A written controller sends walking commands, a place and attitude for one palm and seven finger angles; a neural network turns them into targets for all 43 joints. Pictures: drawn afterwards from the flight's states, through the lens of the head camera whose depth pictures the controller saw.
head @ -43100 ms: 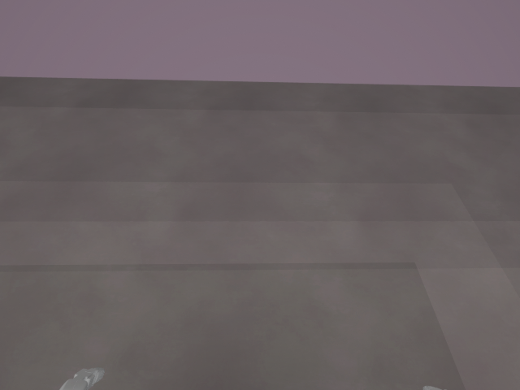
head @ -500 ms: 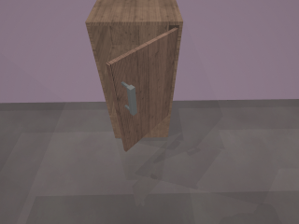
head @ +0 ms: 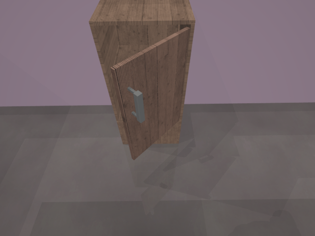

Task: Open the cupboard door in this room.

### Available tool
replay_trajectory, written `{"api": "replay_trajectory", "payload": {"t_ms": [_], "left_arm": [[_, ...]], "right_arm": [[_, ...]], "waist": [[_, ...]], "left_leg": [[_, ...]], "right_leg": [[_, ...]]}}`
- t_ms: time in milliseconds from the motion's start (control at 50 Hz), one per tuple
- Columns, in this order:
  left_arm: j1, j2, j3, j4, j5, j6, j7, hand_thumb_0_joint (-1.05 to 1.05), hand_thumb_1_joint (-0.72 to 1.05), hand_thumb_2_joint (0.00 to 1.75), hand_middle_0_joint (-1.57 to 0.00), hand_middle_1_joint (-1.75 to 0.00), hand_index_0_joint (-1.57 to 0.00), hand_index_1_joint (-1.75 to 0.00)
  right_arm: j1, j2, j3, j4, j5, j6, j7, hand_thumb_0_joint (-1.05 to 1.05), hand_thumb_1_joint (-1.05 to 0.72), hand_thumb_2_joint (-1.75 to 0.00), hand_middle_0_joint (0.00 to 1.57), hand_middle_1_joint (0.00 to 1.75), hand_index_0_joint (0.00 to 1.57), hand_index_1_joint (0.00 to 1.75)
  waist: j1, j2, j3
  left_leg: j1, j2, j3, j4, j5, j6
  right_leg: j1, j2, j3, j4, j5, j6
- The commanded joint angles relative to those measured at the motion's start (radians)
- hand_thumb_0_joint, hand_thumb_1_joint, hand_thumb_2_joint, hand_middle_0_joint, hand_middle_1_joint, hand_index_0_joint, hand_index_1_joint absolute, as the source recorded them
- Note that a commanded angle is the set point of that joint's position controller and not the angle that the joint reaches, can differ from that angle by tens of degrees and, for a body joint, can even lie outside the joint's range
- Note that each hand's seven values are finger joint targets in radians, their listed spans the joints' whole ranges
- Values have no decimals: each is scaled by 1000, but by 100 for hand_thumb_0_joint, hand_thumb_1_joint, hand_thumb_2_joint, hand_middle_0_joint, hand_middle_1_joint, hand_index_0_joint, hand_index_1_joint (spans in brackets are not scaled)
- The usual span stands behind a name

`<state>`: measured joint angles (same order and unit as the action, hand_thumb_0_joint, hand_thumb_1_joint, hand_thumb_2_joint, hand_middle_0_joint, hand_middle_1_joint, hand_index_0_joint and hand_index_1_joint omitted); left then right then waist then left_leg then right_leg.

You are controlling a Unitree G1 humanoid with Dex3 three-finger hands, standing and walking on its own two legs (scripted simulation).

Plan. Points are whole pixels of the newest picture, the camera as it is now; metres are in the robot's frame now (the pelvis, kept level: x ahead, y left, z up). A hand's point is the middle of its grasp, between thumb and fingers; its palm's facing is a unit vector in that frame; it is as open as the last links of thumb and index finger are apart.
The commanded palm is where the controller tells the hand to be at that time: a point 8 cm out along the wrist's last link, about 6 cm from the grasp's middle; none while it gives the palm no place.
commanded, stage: look to check the result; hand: left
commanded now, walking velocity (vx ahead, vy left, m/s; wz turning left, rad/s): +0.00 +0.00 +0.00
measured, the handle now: (135, 105) +0.57 +0.12 -0.05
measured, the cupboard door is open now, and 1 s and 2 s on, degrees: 46 46 46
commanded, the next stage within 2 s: walk to a spot facing it in 0.12 s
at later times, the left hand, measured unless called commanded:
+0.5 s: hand out of the picture +0.07 +0.20 -0.18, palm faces -0.06 -0.96 -0.26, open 7.4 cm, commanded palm none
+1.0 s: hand out of the picture +0.09 +0.13 -0.17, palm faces -0.28 -0.92 -0.27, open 7.4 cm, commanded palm none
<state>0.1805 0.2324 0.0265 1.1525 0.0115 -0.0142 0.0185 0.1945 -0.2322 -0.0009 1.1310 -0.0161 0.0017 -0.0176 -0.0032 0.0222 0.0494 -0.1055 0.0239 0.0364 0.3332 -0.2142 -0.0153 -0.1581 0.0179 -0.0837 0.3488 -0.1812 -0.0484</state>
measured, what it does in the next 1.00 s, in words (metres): lifts its left foot, turning right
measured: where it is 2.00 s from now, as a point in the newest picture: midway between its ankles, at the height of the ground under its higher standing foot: outside the picture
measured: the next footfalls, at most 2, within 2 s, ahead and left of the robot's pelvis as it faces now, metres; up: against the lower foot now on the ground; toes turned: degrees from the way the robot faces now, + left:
left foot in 1.22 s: +0.11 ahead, +0.07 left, +0.00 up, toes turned -31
right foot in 1.58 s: -0.03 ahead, -0.17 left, +0.00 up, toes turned -48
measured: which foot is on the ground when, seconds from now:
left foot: down 0.00-0.74, up 0.76-1.00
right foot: down 0.00-1.00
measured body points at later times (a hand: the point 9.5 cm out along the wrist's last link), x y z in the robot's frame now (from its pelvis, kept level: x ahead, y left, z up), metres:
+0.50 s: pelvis +0.00 +0.00 -0.01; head +0.03 -0.01 +0.44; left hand +0.08 +0.25 -0.16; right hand +0.03 -0.26 -0.16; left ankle -0.02 +0.13 -0.75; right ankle +0.01 -0.09 -0.75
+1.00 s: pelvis -0.01 -0.05 +0.00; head +0.06 -0.08 +0.44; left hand +0.10 +0.18 -0.15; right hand +0.02 -0.33 -0.15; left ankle +0.02 +0.12 -0.67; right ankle -0.03 -0.12 -0.75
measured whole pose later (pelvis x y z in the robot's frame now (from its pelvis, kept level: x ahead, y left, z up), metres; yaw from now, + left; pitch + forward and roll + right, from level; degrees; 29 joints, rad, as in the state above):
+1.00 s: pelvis -0.01 -0.05 +0.00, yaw -22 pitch +2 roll +2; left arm 0.25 0.20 0.08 0.96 0.02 0.03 0.01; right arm 0.07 -0.23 -0.06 0.92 0.00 0.05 -0.02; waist 0.04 -0.02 0.11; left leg -0.47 0.04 0.00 1.02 -0.41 -0.07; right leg -0.28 0.08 0.12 0.47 -0.22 -0.07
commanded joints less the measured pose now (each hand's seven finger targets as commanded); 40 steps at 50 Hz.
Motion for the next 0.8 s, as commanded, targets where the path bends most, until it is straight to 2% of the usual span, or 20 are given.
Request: {"api": "replay_trajectory", "payload": {"t_ms": [0,220,240,300,380,440,480,520,540,560,580,600,640,660,680,700,720,740,760,780], "left_arm": [[-8,166,22,-51,0,-22,9,0,90,90,-20,-30,-20,-30],[-34,199,26,-61,-2,-30,8,0,90,90,-20,-30,-20,-30],[-37,201,27,-65,-2,-29,8,0,90,90,-20,-30,-20,-30],[1,126,21,-63,-1,0,11,0,90,90,-20,-30,-20,-30],[3,152,45,-107,5,24,4,0,90,90,-20,-30,-20,-30],[-10,153,58,-152,10,39,-5,0,90,90,-20,-30,-20,-30],[-15,137,62,-178,12,44,-10,0,90,90,-20,-30,-20,-30],[-20,115,64,-208,12,52,-20,0,90,90,-20,-30,-20,-30],[-30,98,67,-222,13,57,-24,0,90,90,-20,-30,-20,-30],[-35,90,73,-236,14,62,-27,0,90,90,-20,-30,-20,-30],[-29,90,79,-242,13,65,-28,0,90,90,-20,-30,-20,-30],[-22,84,79,-249,13,65,-32,0,90,90,-20,-30,-20,-30],[19,63,75,-245,11,58,-39,0,90,90,-20,-30,-20,-30],[60,61,77,-237,11,54,-40,0,90,90,-20,-30,-20,-30],[115,78,85,-222,13,46,-40,0,90,90,-20,-30,-20,-30],[167,160,102,-209,23,35,-30,0,90,90,-20,-30,-20,-30],[192,260,121,-209,22,29,-13,0,90,90,-20,-30,-20,-30],[207,261,117,-210,9,30,-3,0,90,90,-20,-30,-20,-30],[153,234,113,-231,9,34,1,0,90,90,-20,-30,-20,-30],[91,192,112,-249,14,35,9,0,90,90,-20,-30,-20,-30]], "right_arm": [[23,-144,-28,-34,-4,-18,-12,0,-90,-90,20,30,20,30],[-7,-176,-29,-39,-4,-24,-11,0,-90,-90,20,30,20,30],[-5,-182,-31,-39,-5,-24,-13,0,-90,-90,20,30,20,30],[52,-89,-20,-34,-5,-7,-20,0,-90,-90,20,30,20,30],[62,-118,-44,-77,-3,10,-28,0,-90,-90,20,30,20,30],[60,-132,-62,-113,-6,16,-32,0,-90,-90,20,30,20,30],[65,-141,-69,-131,-7,16,-33,0,-90,-90,20,30,20,30],[56,-172,-84,-151,-13,12,-35,0,-90,-90,20,30,20,30],[56,-180,-88,-155,-16,6,-36,0,-90,-90,20,30,20,30],[51,-178,-86,-164,-21,1,-38,0,-90,-90,20,30,20,30],[39,-164,-81,-174,-19,-2,-39,0,-90,-90,20,30,20,30],[13,-166,-84,-188,-22,-6,-40,0,-90,-90,20,30,20,30],[-17,-178,-87,-202,-28,-2,-37,0,-90,-90,20,30,20,30],[-20,-183,-89,-201,-26,2,-35,0,-90,-90,20,30,20,30],[-30,-177,-91,-207,-17,6,-31,0,-90,-90,20,30,20,30],[-25,-138,-92,-224,-2,13,-28,0,-90,-90,20,30,20,30],[-54,-76,-80,-269,5,15,-20,0,-90,-90,20,30,20,30],[-43,-100,-81,-263,5,29,-19,0,-90,-90,20,30,20,30],[-56,-89,-84,-260,7,29,-11,0,-90,-90,20,30,20,30],[-72,-86,-89,-256,4,27,-12,0,-90,-90,20,30,20,30]], "waist": [[-2,-34,-42],[-1,-21,-77],[-2,-21,-79],[-7,-15,-63],[-8,-45,-54],[-13,-26,-33],[-14,2,-35],[-12,116,-15],[-11,182,-11],[-6,198,-3],[7,163,-7],[18,156,-5],[36,131,-22],[49,118,-36],[78,46,-54],[95,-183,-64],[108,-434,-44],[102,-343,-66],[76,-225,-23],[51,-228,-33]], "left_leg": [[-19,89,-80,-49,130,40],[6,96,-79,-54,189,37],[17,101,-69,-46,191,35],[9,105,-22,13,193,18],[-4,114,22,73,125,17],[-12,137,19,84,64,29],[-12,180,-11,64,20,51],[-10,278,-96,-10,18,104],[-25,365,-147,-62,92,158],[-25,408,-157,-74,184,199],[-30,420,-146,-60,217,212],[-36,413,-104,-28,281,204],[-35,360,3,65,352,147],[-43,325,48,130,328,111],[-78,273,94,252,257,65],[-211,153,150,464,3,1],[-429,10,121,726,-438,-40],[-439,32,-21,841,-438,-27],[-467,55,-45,871,-366,-23],[-479,63,-57,880,-300,-27]], "right_leg": [[33,-141,141,-66,144,-5],[73,-147,145,-56,248,-7],[64,-144,154,-51,268,-10],[24,-144,172,2,337,-4],[-38,-133,215,50,339,-13],[-117,-113,236,91,276,-16],[-162,-76,219,143,198,-5],[-248,-17,164,311,66,12],[-278,3,110,480,-188,27],[-313,-10,109,606,-319,35],[-318,-32,137,658,-338,36],[-315,-53,139,634,-338,37],[-217,-59,75,478,-311,36],[-153,-46,48,374,-236,38],[-68,-38,48,218,-78,35],[24,-142,257,30,180,-10],[77,-361,622,-39,501,-122],[68,-377,615,-41,417,-181],[6,-343,567,-49,194,-199],[-4,-289,579,-34,156,-178]]}}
